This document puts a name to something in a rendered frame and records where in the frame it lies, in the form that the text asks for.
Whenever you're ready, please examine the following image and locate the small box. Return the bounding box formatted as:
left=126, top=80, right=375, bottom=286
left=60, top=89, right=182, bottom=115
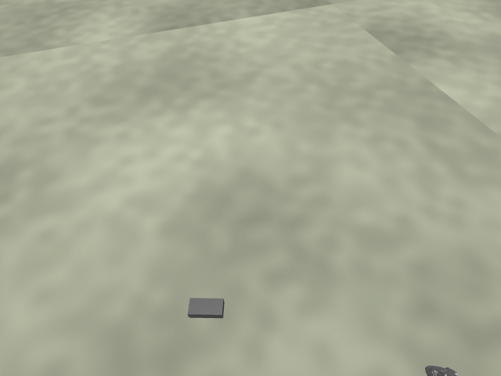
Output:
left=188, top=298, right=224, bottom=318

